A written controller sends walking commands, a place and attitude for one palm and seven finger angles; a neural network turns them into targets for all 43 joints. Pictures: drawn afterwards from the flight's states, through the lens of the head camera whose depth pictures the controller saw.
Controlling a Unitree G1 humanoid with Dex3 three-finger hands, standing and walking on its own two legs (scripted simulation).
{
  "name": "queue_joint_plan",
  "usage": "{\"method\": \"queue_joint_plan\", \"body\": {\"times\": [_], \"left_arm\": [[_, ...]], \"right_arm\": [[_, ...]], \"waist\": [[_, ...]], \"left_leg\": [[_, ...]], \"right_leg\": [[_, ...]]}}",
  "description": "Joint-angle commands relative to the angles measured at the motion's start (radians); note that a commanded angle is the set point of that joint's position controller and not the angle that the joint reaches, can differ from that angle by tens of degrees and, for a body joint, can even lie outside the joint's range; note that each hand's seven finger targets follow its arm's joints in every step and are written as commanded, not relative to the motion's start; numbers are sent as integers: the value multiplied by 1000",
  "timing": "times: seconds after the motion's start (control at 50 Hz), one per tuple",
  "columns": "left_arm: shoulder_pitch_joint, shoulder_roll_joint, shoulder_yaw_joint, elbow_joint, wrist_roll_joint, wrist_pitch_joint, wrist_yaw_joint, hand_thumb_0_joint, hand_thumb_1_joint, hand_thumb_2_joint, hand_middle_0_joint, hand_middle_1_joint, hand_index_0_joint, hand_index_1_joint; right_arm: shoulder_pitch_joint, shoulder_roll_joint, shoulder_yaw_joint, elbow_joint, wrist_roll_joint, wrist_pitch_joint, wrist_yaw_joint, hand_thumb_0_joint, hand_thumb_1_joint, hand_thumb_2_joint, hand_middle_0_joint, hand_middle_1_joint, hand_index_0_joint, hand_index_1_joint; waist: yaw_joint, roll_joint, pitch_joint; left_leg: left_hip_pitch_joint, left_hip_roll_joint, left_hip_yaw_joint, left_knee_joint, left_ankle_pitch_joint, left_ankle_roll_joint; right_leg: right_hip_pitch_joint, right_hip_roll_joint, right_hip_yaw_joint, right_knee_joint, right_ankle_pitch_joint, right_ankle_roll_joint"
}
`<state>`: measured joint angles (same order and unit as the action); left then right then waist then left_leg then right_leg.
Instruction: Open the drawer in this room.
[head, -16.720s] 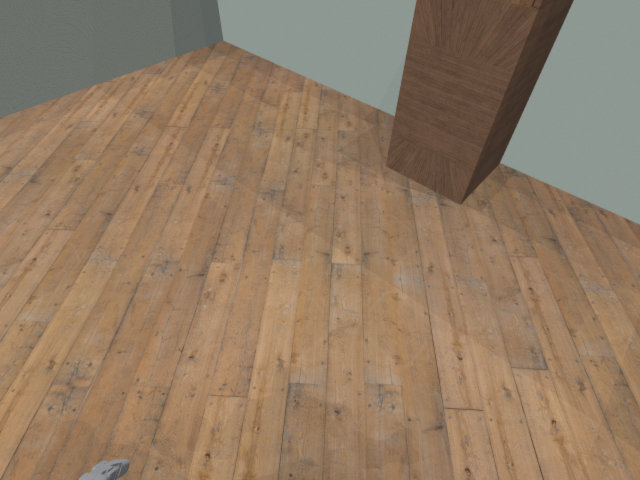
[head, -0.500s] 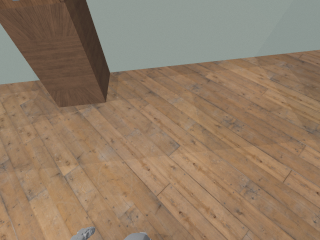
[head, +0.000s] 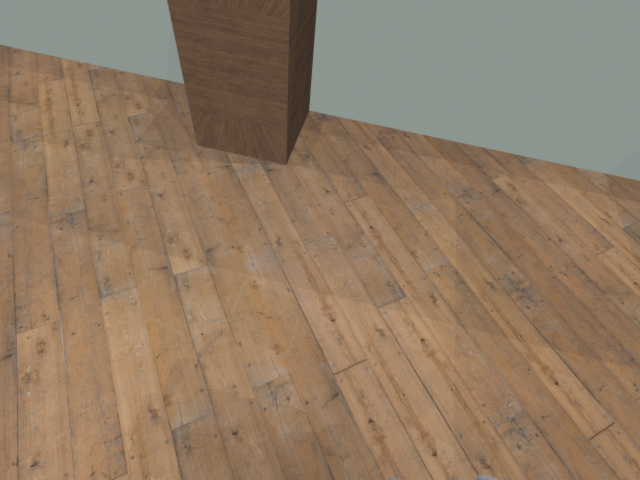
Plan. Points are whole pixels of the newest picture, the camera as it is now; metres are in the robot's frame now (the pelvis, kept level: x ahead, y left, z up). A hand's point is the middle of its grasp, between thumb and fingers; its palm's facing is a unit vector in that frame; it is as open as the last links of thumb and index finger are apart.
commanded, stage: turn or walk to find it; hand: left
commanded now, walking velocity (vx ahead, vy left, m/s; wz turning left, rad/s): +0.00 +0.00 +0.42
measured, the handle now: out of the picture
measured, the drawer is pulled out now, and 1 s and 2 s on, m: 0.00 0.00 0.00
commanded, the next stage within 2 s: stand and wait in 1.46 s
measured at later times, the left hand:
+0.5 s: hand out of the picture +0.08 +0.18 -0.14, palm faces +0.17 -0.94 -0.28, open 7.4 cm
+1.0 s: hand out of the picture -0.13 +0.19 -0.18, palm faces +0.47 -0.85 -0.25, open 7.4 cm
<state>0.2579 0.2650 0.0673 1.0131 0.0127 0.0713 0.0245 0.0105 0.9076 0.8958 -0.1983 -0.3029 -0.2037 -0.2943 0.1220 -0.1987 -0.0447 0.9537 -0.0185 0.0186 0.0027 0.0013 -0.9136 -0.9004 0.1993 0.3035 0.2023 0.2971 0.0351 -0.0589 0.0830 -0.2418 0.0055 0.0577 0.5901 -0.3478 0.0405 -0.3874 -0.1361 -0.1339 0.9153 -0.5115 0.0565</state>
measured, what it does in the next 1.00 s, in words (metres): steps on the spot, turning left: right foot, then left foot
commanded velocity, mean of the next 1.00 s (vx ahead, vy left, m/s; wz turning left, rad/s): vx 0.00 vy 0.00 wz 0.42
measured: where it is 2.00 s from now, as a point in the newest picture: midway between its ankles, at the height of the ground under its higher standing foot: outside the picture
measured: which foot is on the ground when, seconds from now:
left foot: down 0.00-0.46, up 0.48-0.90, down 0.92-1.00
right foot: up 0.00-0.44, down 0.46-0.94, up 0.96-1.00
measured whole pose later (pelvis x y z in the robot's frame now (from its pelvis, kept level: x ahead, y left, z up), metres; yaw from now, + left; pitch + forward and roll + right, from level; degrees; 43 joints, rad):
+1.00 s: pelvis -0.05 -0.01 +0.00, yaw +25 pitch -1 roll +0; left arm 0.26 0.27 0.07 1.00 0.01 0.06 0.02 0.01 0.90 0.90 -0.20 -0.30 -0.20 -0.29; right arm 0.12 -0.21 -0.05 0.95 -0.02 0.02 0.01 0.00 -0.91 -0.90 0.20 0.30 0.20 0.30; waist 0.04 -0.06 0.09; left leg -0.26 0.01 0.06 0.60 -0.32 0.02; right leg -0.36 -0.15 -0.14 0.87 -0.51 0.05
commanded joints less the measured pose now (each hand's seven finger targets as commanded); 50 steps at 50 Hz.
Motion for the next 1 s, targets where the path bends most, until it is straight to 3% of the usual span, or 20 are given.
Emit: {"method": "queue_joint_plan", "body": {"times": [0.0, 0.1, 0.3, 0.38, 0.4, 0.42, 0.44, 0.46, 0.48, 0.54, 0.6, 0.66, 0.78, 0.86, 0.88, 0.9, 0.92, 0.94, 0.96, 0.98], "left_arm": [[-74, 61, 10, -97, 3, -35, -13, 0, 900, 900, -200, -300, -200, -300], [-68, 61, 7, -91, 3, -37, -11, 0, 900, 900, -200, -300, -200, -300], [-163, 31, -3, -151, -6, -43, -2, 0, 900, 900, -200, -300, -200, -300], [-77, 38, -1, -136, -12, -59, 2, 0, 900, 900, -200, -300, -200, -300], [-34, 56, 3, -127, -10, -69, 3, 0, 900, 900, -200, -300, -200, -300], [-8, 117, 13, -122, 1, -81, 10, 0, 900, 900, -200, -300, -200, -300], [18, 188, 29, -120, 9, -86, 15, 0, 900, 900, -200, -300, -200, -300], [19, 185, 26, -132, 3, -81, 16, 0, 900, 900, -200, -300, -200, -300], [-37, 141, 27, -141, 0, -85, 21, 0, 900, 900, -200, -300, -200, -300], [-128, 81, 6, -164, -1, -84, 13, 0, 900, 900, -200, -300, -200, -300], [-107, 80, 6, -158, 3, -87, 10, 0, 900, 900, -200, -300, -200, -300], [-59, 92, 13, -137, 9, -86, 10, 0, 900, 900, -200, -300, -200, -300], [19, 149, 30, -104, 20, -77, 4, 0, 900, 900, -200, -300, -200, -300], [-4, 155, 34, -92, 11, -68, 1, 0, 900, 900, -200, -300, -200, -300], [-7, 140, 31, -98, 1, -61, 1, 0, 900, 900, -200, -300, -200, -300], [16, 83, 22, -121, -5, -53, -3, 0, 900, 900, -200, -300, -200, -300], [-42, 34, -1, -151, -1, -46, -3, 0, 900, 900, -200, -300, -200, -300], [-71, 58, 5, -154, 2, -38, -1, 0, 900, 900, -200, -300, -200, -300], [-89, 51, 7, -137, 7, -29, 1, 0, 900, 900, -200, -300, -200, -300], [-96, 67, 14, -124, 7, -28, -4, 0, 900, 900, -200, -300, -200, -300]], "right_arm": [[55, -199, -38, -38, -2, -10, -26, 0, -900, -900, 200, 300, 200, 300], [96, -189, -40, -34, 4, -19, -25, 0, -900, -900, 200, 300, 200, 300], [136, -190, -55, -34, -9, -6, -21, 0, -900, -900, 200, 300, 200, 300], [105, -184, -58, -42, -4, -2, -18, 0, -900, -900, 200, 300, 200, 300], [101, -172, -56, -44, 2, -3, -15, 0, -900, -900, 200, 300, 200, 300], [123, -122, -52, -45, 12, -6, -8, 0, -900, -900, 200, 300, 200, 300], [113, -81, -43, -74, 10, -7, -6, 0, -900, -900, 200, 300, 200, 300], [102, -127, -57, -79, 5, 6, -12, 0, -900, -900, 200, 300, 200, 300], [107, -122, -59, -57, -1, 20, -10, 0, -900, -900, 200, 300, 200, 300], [150, -108, -60, -10, -4, 38, 6, 0, -900, -900, 200, 300, 200, 300], [155, -101, -57, -5, -3, 45, 13, 0, -900, -900, 200, 300, 200, 300], [99, -101, -55, -21, -2, 44, 14, 0, -900, -900, 200, 300, 200, 300], [9, -79, -32, -50, 8, 23, 12, 0, -900, -900, 200, 300, 200, 300], [72, -98, -30, -39, 10, 7, 9, 0, -900, -900, 200, 300, 200, 300], [114, -133, -38, -32, 8, -3, 10, 0, -900, -900, 200, 300, 200, 300], [142, -228, -59, -35, 1, -14, 6, 0, -900, -900, 200, 300, 200, 300], [191, -297, -74, -25, 2, -6, -1, 0, -900, -900, 200, 300, 200, 300], [187, -288, -70, -17, -3, 1, -2, 0, -900, -900, 200, 300, 200, 300], [151, -252, -61, -20, -4, -3, -11, 0, -900, -900, 200, 300, 200, 300], [98, -227, -53, -32, -5, -2, -19, 0, -900, -900, 200, 300, 200, 300]], "waist": [[-47, 237, -71], [-46, 190, -105], [-73, 207, -106], [-26, 197, -148], [-5, 147, -176], [-3, -4, -211], [15, -227, -194], [14, -138, -172], [-14, -113, -136], [-61, -76, -59], [-58, -103, -43], [-32, -112, -25], [15, -145, -84], [-28, -115, -134], [-58, -17, -161], [-71, 245, -190], [-100, 376, -164], [-101, 277, -143], [-90, 336, -117], [-75, 316, -73]], "left_leg": [[138, 252, -257, -246, 636, 110], [193, 216, -239, -248, 680, 100], [134, 222, -392, -223, 602, 140], [26, 168, -403, -148, 575, 100], [-25, 125, -374, -96, 472, 55], [-176, 50, -293, 14, 244, -7], [-339, -82, -133, 215, -185, -70], [-304, -52, -148, 394, -259, -70], [-306, -26, -175, 500, -217, -72], [-306, 6, -130, 628, -69, -91], [-291, 18, -101, 615, -13, -109], [-284, 36, -82, 529, -37, -118], [-191, 24, -4, 212, -117, -110], [-4, 11, 26, -73, 62, -89], [131, 42, -9, -193, 200, -75], [276, 251, -286, -249, 411, 7], [251, 397, -427, -268, 671, 107], [170, 410, -370, -262, 561, 151], [115, 344, -359, -297, 476, 117], [96, 302, -333, -298, 423, 100]], "right_leg": [[-168, 16, 100, 207, 76, 20], [-164, 30, 110, 193, 138, 42], [-54, 76, 118, -85, 57, 26], [168, 105, 99, -386, 219, 7], [280, 80, 107, -535, 341, 4], [452, -75, 243, -595, 414, -36], [496, -305, 457, -589, 601, -152], [361, -374, 435, -588, 698, -230], [305, -320, 369, -596, 667, -242], [219, -186, 196, -591, 559, -178], [198, -166, 132, -612, 489, -158], [207, -194, 135, -619, 461, -173], [309, -216, 97, -522, 669, -198], [262, -198, 40, -397, 654, -132], [166, -170, 1, -300, 550, -85], [-48, -51, -56, -112, 233, -12], [-163, 19, -7, 41, -146, 17], [-124, 4, 55, 125, -124, -1], [-142, -4, 94, 151, -65, 0], [-165, 1, 104, 185, 0, 3]]}}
